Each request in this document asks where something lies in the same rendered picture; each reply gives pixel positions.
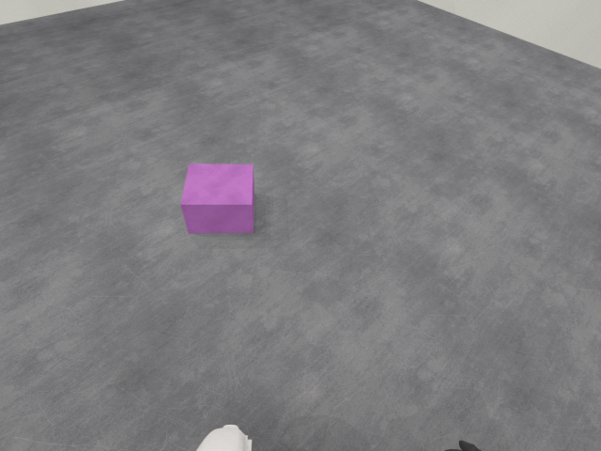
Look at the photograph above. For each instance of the carton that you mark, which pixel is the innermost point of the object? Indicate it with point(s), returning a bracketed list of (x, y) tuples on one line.
[(219, 198)]

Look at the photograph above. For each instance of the robot left thigh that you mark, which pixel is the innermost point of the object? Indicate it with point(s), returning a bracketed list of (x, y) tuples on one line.
[(226, 439)]

